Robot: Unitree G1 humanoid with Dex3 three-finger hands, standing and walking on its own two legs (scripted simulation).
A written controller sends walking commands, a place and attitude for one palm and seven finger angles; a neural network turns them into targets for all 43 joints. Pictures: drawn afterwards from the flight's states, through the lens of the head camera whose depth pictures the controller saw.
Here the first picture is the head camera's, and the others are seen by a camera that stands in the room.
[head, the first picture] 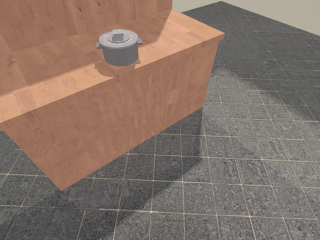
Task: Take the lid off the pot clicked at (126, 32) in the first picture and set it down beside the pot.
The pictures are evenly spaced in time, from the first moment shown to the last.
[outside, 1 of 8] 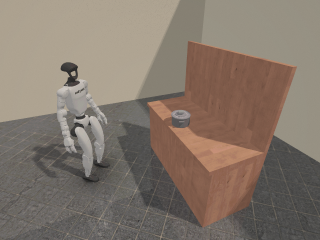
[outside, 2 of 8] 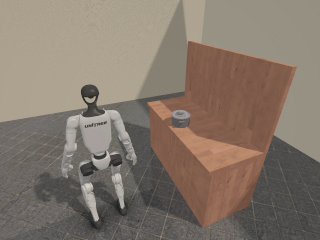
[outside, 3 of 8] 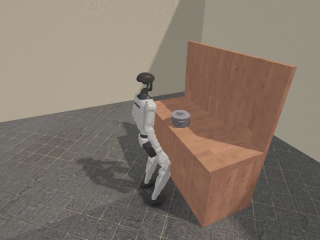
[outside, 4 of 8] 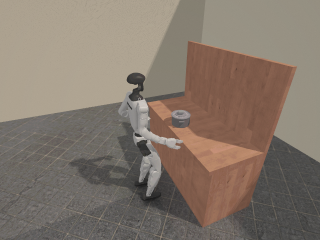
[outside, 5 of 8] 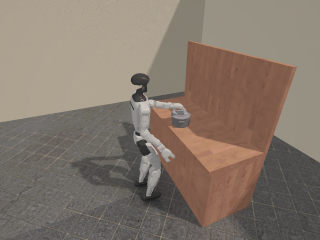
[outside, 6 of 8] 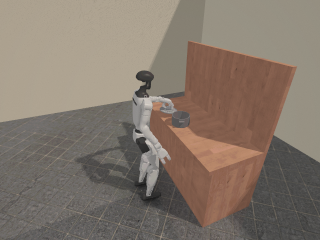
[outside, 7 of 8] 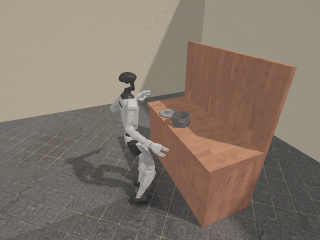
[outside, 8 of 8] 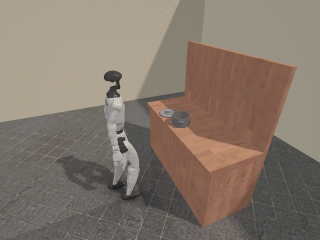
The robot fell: no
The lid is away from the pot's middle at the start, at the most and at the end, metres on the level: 0.00 0.24 0.24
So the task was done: yes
